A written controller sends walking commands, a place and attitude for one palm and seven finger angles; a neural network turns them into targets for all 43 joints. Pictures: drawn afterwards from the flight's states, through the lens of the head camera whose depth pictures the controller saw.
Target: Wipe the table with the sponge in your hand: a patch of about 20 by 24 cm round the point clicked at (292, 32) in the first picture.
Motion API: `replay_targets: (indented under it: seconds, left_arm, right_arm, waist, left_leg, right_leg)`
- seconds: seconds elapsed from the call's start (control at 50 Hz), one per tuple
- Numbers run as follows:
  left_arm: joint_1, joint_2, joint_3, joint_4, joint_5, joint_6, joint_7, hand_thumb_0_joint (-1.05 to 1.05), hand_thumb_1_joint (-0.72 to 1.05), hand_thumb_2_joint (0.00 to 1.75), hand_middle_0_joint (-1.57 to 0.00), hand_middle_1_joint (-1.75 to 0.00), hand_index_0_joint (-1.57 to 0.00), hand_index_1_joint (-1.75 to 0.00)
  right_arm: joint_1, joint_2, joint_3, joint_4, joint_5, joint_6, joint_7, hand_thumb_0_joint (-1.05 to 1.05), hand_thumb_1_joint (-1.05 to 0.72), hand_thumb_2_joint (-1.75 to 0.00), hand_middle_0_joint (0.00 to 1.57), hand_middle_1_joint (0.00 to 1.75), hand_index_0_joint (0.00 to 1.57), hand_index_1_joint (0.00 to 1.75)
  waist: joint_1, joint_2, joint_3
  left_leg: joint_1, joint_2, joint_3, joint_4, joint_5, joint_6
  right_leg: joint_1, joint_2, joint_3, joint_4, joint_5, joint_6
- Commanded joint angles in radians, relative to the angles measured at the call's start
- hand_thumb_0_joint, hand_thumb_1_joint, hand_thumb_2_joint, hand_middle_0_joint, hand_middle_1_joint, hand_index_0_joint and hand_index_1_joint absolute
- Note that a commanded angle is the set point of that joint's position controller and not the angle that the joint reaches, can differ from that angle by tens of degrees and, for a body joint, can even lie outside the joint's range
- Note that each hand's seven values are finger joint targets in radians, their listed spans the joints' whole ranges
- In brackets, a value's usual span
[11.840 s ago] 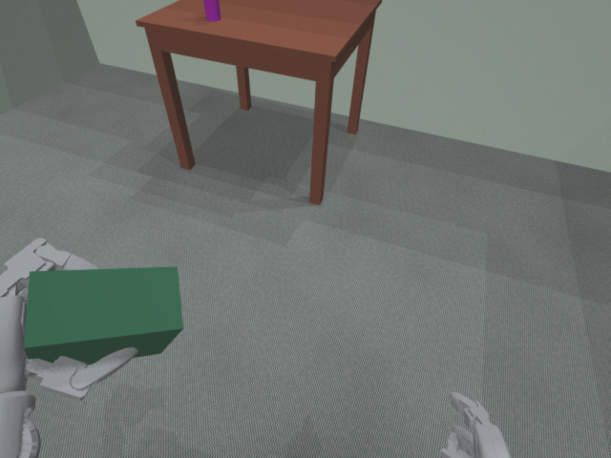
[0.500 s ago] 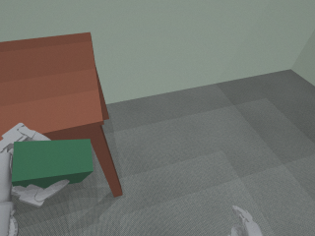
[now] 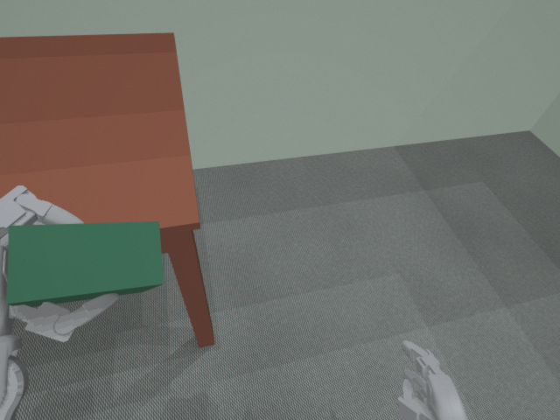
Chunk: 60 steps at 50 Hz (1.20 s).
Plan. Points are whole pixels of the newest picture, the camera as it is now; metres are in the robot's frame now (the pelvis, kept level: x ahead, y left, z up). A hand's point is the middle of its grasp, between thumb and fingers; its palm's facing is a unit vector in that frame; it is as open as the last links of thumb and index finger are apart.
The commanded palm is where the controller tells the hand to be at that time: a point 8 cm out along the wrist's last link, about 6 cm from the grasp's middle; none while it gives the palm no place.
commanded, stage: shuffle to correct the standing spot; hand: left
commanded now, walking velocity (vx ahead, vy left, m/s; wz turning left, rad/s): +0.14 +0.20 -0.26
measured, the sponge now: (110, 263) +0.24 +0.22 +0.15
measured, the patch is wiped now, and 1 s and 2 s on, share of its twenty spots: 0.00 0.00 0.00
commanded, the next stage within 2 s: come to a stop and stand still in 1.08 s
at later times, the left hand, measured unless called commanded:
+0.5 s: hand (47, 216) +0.28 +0.30 +0.16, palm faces +0.34 -0.88 -0.34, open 10.3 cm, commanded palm +0.22 +0.33 +0.18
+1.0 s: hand out of the picture +0.33 +0.39 +0.16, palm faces +0.30 -0.84 -0.46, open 10.3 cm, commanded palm +0.26 +0.43 +0.18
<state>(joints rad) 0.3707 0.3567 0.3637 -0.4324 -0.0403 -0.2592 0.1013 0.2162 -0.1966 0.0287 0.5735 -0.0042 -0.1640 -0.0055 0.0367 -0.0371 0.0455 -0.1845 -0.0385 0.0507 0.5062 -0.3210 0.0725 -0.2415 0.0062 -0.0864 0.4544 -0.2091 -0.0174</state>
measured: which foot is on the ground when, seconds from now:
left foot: down 0.00-0.30, up 0.32-0.40, down 0.42-0.64, up 0.66-0.90, down 0.92-1.00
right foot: down 0.00-0.42, up 0.44-0.62, down 0.64-0.94, up 0.96-1.00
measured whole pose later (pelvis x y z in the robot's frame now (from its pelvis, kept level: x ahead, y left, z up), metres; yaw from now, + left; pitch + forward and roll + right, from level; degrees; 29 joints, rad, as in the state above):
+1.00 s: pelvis +0.08 +0.17 -0.02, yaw -6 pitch -1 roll +1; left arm 0.41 0.43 0.41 -0.52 -0.02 -0.24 0.12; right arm 0.19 -0.23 -0.06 0.58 0.01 -0.11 -0.04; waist 0.01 -0.05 0.11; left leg -0.39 0.03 0.05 0.67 -0.26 -0.01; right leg -0.34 -0.11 -0.01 0.85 -0.49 0.03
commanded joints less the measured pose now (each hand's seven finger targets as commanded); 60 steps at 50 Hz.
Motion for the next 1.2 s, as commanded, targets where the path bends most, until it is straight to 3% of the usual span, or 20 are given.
replay_targets:
  seconds: [0.0,0.2,0.24,0.28,0.3,0.32,0.36,0.4,0.44,0.5,0.58,0.6,0.62,0.64,0.72,0.84,0.94,1.04,1.1,1.18]
  left_arm:
    - [-0.066,0.153,0.069,-0.230,-0.006,-0.057,0.019,0.00,0.10,1.30,-1.20,-1.60,-1.20,-1.60]
    - [-0.034,0.195,0.120,-0.295,-0.019,-0.036,0.010,0.00,0.10,1.30,-1.20,-1.60,-1.20,-1.60]
    - [-0.005,0.204,0.136,-0.286,-0.026,-0.032,0.016,0.00,0.10,1.30,-1.20,-1.60,-1.20,-1.60]
    - [-0.032,0.193,0.131,-0.288,-0.032,-0.050,0.029,0.00,0.10,1.30,-1.20,-1.60,-1.20,-1.60]
    - [-0.053,0.183,0.127,-0.297,-0.030,-0.057,0.037,0.00,0.10,1.30,-1.20,-1.60,-1.20,-1.60]
    - [-0.077,0.169,0.105,-0.326,-0.014,-0.057,0.039,0.00,0.10,1.30,-1.20,-1.60,-1.20,-1.60]
    - [-0.138,0.174,0.084,-0.348,-0.002,-0.051,0.028,0.00,0.10,1.30,-1.20,-1.60,-1.20,-1.60]
    - [-0.147,0.187,0.111,-0.376,0.003,-0.065,0.021,0.00,0.10,1.30,-1.20,-1.60,-1.20,-1.60]
    - [-0.147,0.243,0.165,-0.351,-0.009,-0.061,0.018,0.00,0.10,1.30,-1.20,-1.60,-1.20,-1.60]
    - [-0.087,0.185,0.116,-0.320,0.009,-0.059,0.019,0.00,0.10,1.30,-1.20,-1.60,-1.20,-1.60]
    - [0.039,0.201,0.142,-0.254,0.007,-0.048,0.024,0.00,0.10,1.30,-1.20,-1.60,-1.20,-1.60]
    - [0.068,0.223,0.161,-0.226,0.010,-0.045,0.028,0.00,0.10,1.30,-1.20,-1.60,-1.20,-1.60]
    - [0.083,0.256,0.197,-0.199,0.004,-0.042,0.035,0.00,0.10,1.30,-1.20,-1.60,-1.20,-1.60]
    - [0.145,0.250,0.234,-0.089,-0.019,-0.044,0.040,0.00,0.10,1.30,-1.20,-1.60,-1.20,-1.60]
    - [0.111,0.212,0.183,-0.209,-0.008,-0.055,0.035,0.00,0.10,1.30,-1.20,-1.60,-1.20,-1.60]
    - [-0.022,0.232,0.147,-0.333,0.013,-0.037,0.057,0.00,0.10,1.30,-1.20,-1.60,-1.20,-1.60]
    - [-0.021,0.270,0.206,-0.339,0.001,-0.068,0.039,0.00,0.10,1.30,-1.20,-1.60,-1.20,-1.60]
    - [0.064,0.189,0.159,-0.297,-0.004,-0.041,0.041,0.00,0.10,1.30,-1.20,-1.60,-1.20,-1.60]
    - [0.053,0.191,0.147,-0.191,-0.014,-0.012,0.049,0.00,0.10,1.30,-1.20,-1.60,-1.20,-1.60]
    - [-0.049,0.190,0.131,-0.217,0.013,-0.019,0.062,0.00,0.10,1.30,-1.20,-1.60,-1.20,-1.60]
  right_arm:
    - [-0.073,-0.142,-0.060,-0.162,0.002,-0.029,-0.006,0.00,-0.90,-0.90,0.20,0.30,0.20,0.30]
    - [-0.077,-0.139,-0.060,-0.204,0.001,0.034,0.004,0.00,-0.90,-0.90,0.20,0.30,0.20,0.30]
    - [-0.087,-0.150,-0.068,-0.208,0.011,0.040,0.007,0.00,-0.90,-0.90,0.20,0.30,0.20,0.30]
    - [-0.102,-0.150,-0.077,-0.199,0.017,0.040,0.019,0.00,-0.90,-0.90,0.20,0.30,0.20,0.30]
    - [-0.085,-0.147,-0.071,-0.177,0.014,0.050,0.025,0.00,-0.90,-0.90,0.20,0.30,0.20,0.30]
    - [-0.082,-0.131,-0.061,-0.166,0.005,0.062,0.031,0.00,-0.90,-0.90,0.20,0.30,0.20,0.30]
    - [-0.075,-0.103,-0.047,-0.139,0.011,0.075,0.013,0.00,-0.90,-0.90,0.20,0.30,0.20,0.30]
    - [-0.082,-0.158,-0.080,-0.175,0.017,0.037,-0.007,0.00,-0.90,-0.90,0.20,0.30,0.20,0.30]
    - [-0.098,-0.116,-0.069,-0.183,0.004,0.012,-0.005,0.00,-0.90,-0.90,0.20,0.30,0.20,0.30]
    - [-0.085,-0.119,-0.066,-0.153,0.011,0.000,0.005,0.00,-0.90,-0.90,0.20,0.30,0.20,0.30]
    - [-0.102,-0.126,-0.044,-0.162,0.015,0.004,0.013,0.00,-0.90,-0.90,0.20,0.30,0.20,0.30]
    - [-0.091,-0.118,-0.046,-0.161,0.014,0.016,0.011,0.00,-0.90,-0.90,0.20,0.30,0.20,0.30]
    - [-0.081,-0.116,-0.059,-0.174,0.012,0.025,0.013,0.00,-0.90,-0.90,0.20,0.30,0.20,0.30]
    - [-0.086,-0.152,-0.064,-0.156,-0.006,0.033,0.014,0.00,-0.90,-0.90,0.20,0.30,0.20,0.30]
    - [-0.083,-0.125,-0.065,-0.131,0.011,0.057,0.017,0.00,-0.90,-0.90,0.20,0.30,0.20,0.30]
    - [-0.096,-0.101,-0.079,-0.133,0.006,0.012,-0.028,0.00,-0.90,-0.90,0.20,0.30,0.20,0.30]
    - [-0.066,-0.135,-0.101,-0.161,0.017,-0.017,-0.030,0.00,-0.90,-0.90,0.20,0.30,0.20,0.30]
    - [-0.077,-0.141,-0.086,-0.147,0.028,-0.017,0.002,0.00,-0.90,-0.90,0.20,0.30,0.20,0.30]
    - [-0.066,-0.130,-0.086,-0.143,0.017,0.017,0.011,0.00,-0.90,-0.90,0.20,0.30,0.20,0.30]
    - [-0.088,-0.098,-0.051,-0.106,0.006,0.033,0.001,0.00,-0.90,-0.90,0.20,0.30,0.20,0.30]
  waist:
    - [-0.027,0.089,-0.180]
    - [-0.016,0.138,-0.190]
    - [0.005,0.011,-0.229]
    - [0.014,-0.146,-0.173]
    - [0.006,-0.079,-0.108]
    - [-0.023,-0.040,-0.094]
    - [-0.074,0.126,-0.134]
    - [-0.044,0.443,-0.125]
    - [-0.044,0.337,-0.101]
    - [-0.038,0.197,-0.132]
    - [-0.008,0.163,-0.148]
    - [-0.005,0.019,-0.181]
    - [-0.011,-0.192,-0.193]
    - [-0.014,-0.126,-0.131]
    - [-0.031,-0.066,-0.093]
    - [-0.037,-0.033,-0.119]
    - [-0.024,0.355,-0.182]
    - [-0.012,0.236,-0.193]
    - [-0.015,-0.287,-0.079]
    - [-0.036,-0.139,-0.094]
  left_leg:
    - [-0.076,0.093,-0.093,-0.044,0.293,-0.072]
    - [0.003,0.138,-0.052,0.076,0.729,-0.136]
    - [-0.206,0.071,-0.023,0.325,0.599,-0.157]
    - [-0.472,0.049,-0.168,0.635,-0.164,-0.108]
    - [-0.478,0.156,-0.339,0.588,-0.320,-0.066]
    - [-0.371,0.189,-0.320,0.449,-0.269,-0.056]
    - [0.017,0.041,-0.066,0.091,0.045,-0.078]
    - [0.023,0.233,-0.362,-0.170,0.029,0.040]
    - [0.057,0.303,-0.533,-0.215,0.224,0.126]
    - [0.053,0.256,-0.307,-0.097,0.478,0.134]
    - [-0.254,0.175,-0.165,-0.012,0.219,0.029]
    - [-0.389,0.124,-0.123,0.136,0.092,0.003]
    - [-0.538,0.020,-0.033,0.405,-0.079,-0.042]
    - [-0.557,0.039,-0.105,0.585,-0.142,-0.070]
    - [-0.492,0.144,-0.172,0.630,-0.038,-0.094]
    - [-0.013,0.032,0.092,0.037,0.136,-0.081]
    - [0.033,0.286,-0.290,-0.105,0.413,0.106]
    - [-0.166,0.197,-0.091,0.023,0.232,0.024]
    - [-0.485,0.043,-0.037,0.530,-0.134,-0.096]
    - [-0.314,0.141,-0.111,0.355,-0.107,-0.078]
  right_leg:
    - [0.185,-0.091,0.156,0.041,0.262,-0.061]
    - [0.140,-0.026,0.038,0.139,0.165,-0.068]
    - [0.320,-0.124,0.215,0.134,0.428,-0.166]
    - [0.326,-0.405,0.610,0.016,0.532,-0.308]
    - [0.206,-0.461,0.603,0.013,0.415,-0.262]
    - [0.062,-0.405,0.488,0.037,0.305,-0.204]
    - [-0.190,-0.157,0.172,0.135,-0.020,-0.077]
    - [-0.241,0.046,0.032,0.510,-0.302,0.011]
    - [-0.364,0.021,0.101,0.735,-0.382,0.009]
    - [-0.254,-0.028,0.076,0.535,-0.276,0.005]
    - [0.224,-0.039,0.006,0.042,-0.006,0.001]
    - [0.390,-0.134,0.139,-0.046,0.005,-0.032]
    - [0.435,-0.371,0.481,-0.141,-0.003,-0.141]
    - [0.298,-0.487,0.594,-0.179,0.031,-0.206]
    - [0.119,-0.379,0.320,-0.096,0.253,-0.164]
    - [-0.044,-0.245,0.116,0.034,0.117,-0.049]
    - [-0.202,-0.023,0.002,0.544,-0.370,0.041]
    - [0.074,-0.042,-0.005,0.116,-0.093,0.018]
    - [0.124,-0.448,0.599,-0.184,0.016,-0.178]
    - [0.030,-0.354,0.258,-0.016,0.273,-0.129]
